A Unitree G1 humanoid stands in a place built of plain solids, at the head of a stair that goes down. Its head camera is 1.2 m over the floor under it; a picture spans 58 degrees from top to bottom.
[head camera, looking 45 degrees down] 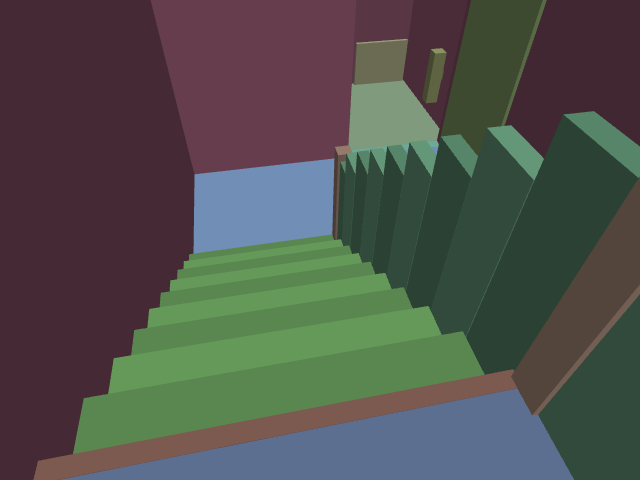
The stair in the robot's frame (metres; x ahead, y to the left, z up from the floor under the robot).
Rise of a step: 0.18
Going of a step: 0.26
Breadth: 1.34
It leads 11 degrees to the left of straight ahead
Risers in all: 10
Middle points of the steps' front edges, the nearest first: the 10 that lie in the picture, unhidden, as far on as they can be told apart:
0.52 0.07 0.00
0.77 0.12 -0.18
1.03 0.17 -0.36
1.28 0.22 -0.55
1.53 0.27 -0.73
1.79 0.32 -0.92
2.04 0.37 -1.10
2.29 0.42 -1.28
2.55 0.47 -1.47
2.80 0.52 -1.65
